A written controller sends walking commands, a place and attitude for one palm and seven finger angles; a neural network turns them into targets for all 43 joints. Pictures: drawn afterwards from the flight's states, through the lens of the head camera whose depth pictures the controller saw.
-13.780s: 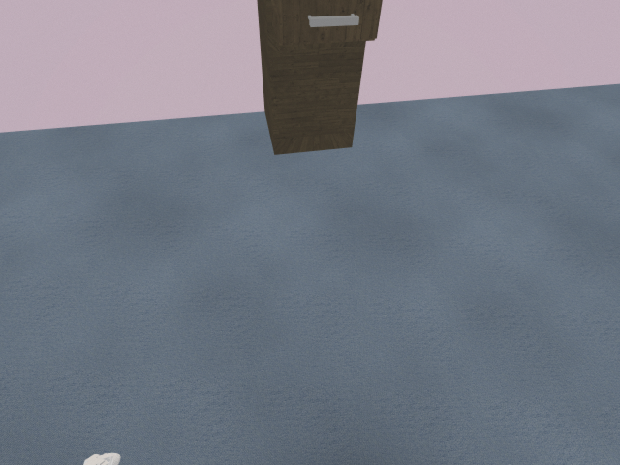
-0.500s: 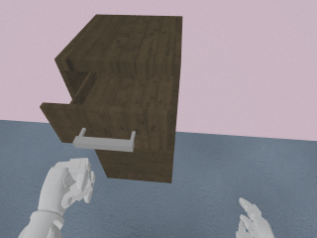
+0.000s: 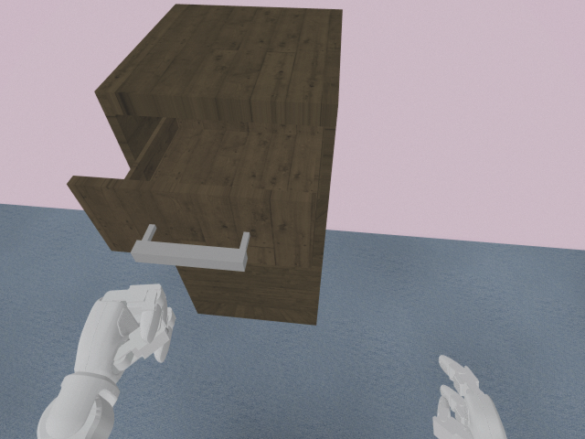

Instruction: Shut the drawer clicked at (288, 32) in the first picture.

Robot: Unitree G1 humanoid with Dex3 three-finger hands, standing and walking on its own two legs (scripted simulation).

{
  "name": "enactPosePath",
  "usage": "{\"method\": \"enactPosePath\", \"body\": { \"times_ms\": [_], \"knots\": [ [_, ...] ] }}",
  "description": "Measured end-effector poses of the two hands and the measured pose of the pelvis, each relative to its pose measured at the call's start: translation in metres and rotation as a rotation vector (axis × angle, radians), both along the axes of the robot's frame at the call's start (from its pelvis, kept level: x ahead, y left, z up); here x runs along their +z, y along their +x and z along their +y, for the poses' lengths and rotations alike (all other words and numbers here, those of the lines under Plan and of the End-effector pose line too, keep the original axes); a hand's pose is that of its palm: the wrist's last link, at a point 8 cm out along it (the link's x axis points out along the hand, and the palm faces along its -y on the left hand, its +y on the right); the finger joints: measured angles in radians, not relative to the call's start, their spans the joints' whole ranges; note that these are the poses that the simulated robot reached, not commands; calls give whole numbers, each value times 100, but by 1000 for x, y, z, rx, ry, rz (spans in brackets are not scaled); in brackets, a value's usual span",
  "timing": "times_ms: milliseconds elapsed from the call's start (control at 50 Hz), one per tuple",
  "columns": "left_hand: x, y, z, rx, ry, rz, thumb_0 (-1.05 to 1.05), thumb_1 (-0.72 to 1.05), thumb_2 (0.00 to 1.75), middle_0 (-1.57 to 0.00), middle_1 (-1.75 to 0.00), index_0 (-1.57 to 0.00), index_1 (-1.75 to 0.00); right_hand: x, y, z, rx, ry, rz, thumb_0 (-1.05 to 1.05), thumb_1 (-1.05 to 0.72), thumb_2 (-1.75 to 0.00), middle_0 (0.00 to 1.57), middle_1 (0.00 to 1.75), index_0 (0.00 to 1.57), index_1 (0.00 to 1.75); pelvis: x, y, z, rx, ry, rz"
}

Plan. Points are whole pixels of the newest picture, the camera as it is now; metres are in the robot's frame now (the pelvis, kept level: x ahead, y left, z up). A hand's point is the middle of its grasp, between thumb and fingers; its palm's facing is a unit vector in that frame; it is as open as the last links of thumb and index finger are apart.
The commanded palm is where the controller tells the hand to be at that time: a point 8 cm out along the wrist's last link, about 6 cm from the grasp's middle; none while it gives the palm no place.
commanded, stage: bring the fist close to the handle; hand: left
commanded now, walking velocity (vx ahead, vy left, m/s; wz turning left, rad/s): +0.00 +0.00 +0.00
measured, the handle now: (194, 244) +0.41 +0.19 +0.01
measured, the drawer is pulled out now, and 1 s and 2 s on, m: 0.19 0.19 0.13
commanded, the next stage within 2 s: push the drawer shut in 1.06 s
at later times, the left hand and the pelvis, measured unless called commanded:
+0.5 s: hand (189, 316) +0.28 +0.16 +0.02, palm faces -0.07 -1.00 -0.02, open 3.3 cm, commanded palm +0.26 +0.21 +0.02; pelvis -0.02 +0.02 -0.03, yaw -1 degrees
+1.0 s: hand (207, 308) +0.30 +0.14 +0.01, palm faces -0.08 -1.00 -0.04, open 3.3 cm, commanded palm +0.28 +0.20 +0.01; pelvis -0.03 +0.01 -0.04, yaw -2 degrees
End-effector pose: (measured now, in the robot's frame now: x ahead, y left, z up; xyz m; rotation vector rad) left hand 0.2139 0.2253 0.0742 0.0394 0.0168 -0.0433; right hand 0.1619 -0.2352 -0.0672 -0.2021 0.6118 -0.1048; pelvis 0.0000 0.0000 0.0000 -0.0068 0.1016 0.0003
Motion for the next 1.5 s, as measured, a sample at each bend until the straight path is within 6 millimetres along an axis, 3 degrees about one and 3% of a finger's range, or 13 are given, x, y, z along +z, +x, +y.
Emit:
{"method": "enactPosePath", "body": {
  "times_ms": [720, 960, 1220, 1400, 1500],
  "knots": [
    [-69, 62, -17, -35, -16, -21, 2, 90, 90, -140, -160, -140, -160, -60, -54, 9, -56, -13, 219, 1, -90, -90, 20, 30, 20, 29, -41, -26, 18, -22, -14, 142],
    [-67, 65, -26, -34, -1, -21, 2, 90, 90, -140, -160, -140, -160, -65, -65, 5, -79, 5, 262, 1, -90, -90, 20, 30, 20, 29, -41, -26, 14, -28, -10, 143],
    [-67, 67, -33, -41, 5, -17, 2, 90, 90, -140, -160, -140, -160, -64, -59, -6, -78, 3, 258, 1, -90, -90, 20, 30, 20, 29, -41, -23, 6, -26, -4, 145],
    [-65, 93, -28, -30, 12, -33, 2, 90, 90, -140, -160, -140, -160, -70, -58, -12, -81, -9, 277, 1, -90, -90, 20, 30, 20, 29, -44, -23, 1, -21, -5, 158],
    [-67, 96, -25, -41, 12, -20, -1, 85, 92, -140, -160, -140, -160, -72, -65, -14, -87, -10, 306, 1, -90, -90, 20, 30, 20, 29, -43, -22, 1, -20, -5, 160]
  ]
}}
